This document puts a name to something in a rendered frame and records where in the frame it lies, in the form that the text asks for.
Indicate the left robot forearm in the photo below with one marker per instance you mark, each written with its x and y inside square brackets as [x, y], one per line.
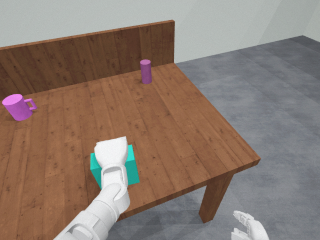
[95, 222]

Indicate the right robot hand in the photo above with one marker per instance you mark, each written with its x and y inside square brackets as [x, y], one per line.
[255, 230]

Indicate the left robot hand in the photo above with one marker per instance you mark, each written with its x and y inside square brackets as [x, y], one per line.
[111, 151]

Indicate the table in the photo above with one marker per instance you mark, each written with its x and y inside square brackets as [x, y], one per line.
[88, 88]

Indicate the sponge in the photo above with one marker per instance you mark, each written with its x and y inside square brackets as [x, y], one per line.
[130, 164]

